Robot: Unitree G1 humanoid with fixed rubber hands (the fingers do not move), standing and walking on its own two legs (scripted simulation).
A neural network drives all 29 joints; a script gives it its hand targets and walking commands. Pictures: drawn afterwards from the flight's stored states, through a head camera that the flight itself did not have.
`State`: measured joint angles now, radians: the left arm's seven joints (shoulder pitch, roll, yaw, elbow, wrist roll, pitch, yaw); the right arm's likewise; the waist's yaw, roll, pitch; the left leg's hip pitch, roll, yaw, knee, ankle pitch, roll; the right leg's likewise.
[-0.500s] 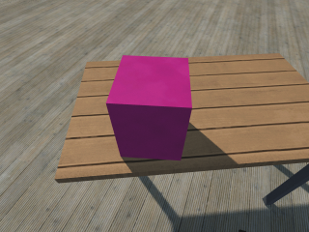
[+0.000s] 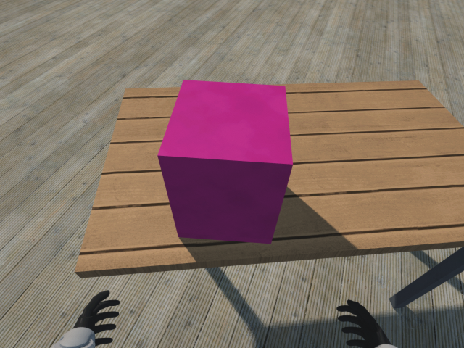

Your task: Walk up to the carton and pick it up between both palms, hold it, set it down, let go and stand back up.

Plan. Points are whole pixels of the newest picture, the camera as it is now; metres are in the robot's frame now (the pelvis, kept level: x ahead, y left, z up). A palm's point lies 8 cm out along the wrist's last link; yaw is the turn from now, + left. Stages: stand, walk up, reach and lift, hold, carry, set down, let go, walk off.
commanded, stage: reach and lift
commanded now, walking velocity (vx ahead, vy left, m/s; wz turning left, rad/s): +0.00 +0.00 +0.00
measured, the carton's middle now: (229, 165) +0.46 +0.01 +0.05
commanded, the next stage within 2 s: none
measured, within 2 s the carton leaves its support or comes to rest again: neither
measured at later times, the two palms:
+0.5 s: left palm (82, 345) +0.15 +0.24 -0.04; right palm out of the picture +0.12 -0.24 -0.03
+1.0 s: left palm (82, 312) +0.19 +0.24 +0.01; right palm (385, 332) +0.15 -0.21 +0.03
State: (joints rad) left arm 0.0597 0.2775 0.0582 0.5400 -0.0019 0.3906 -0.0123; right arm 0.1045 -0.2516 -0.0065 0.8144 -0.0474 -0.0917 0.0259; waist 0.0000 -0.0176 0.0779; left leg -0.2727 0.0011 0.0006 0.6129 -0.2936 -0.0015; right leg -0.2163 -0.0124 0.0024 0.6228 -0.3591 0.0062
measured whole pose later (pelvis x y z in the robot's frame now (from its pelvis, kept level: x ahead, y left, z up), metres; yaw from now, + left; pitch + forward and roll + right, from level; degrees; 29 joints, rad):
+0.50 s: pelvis -0.02 -0.02 +0.01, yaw +0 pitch -7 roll +1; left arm 0.17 0.28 0.07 0.44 -0.04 0.24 -0.08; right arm 0.38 -0.16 -0.01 0.28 -0.01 0.00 -0.11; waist 0.00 -0.02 0.08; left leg -0.13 0.00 0.00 0.42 -0.18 -0.01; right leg -0.11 -0.01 0.00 0.51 -0.28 0.00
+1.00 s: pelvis -0.02 +0.00 +0.01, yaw +0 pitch -6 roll +1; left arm 0.19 0.28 0.03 0.18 -0.15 0.17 -0.07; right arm 0.44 -0.12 -0.01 -0.09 0.10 0.15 -0.13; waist 0.00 -0.05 0.08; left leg -0.14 -0.02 0.00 0.42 -0.18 0.00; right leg -0.11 -0.04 0.00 0.49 -0.27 0.00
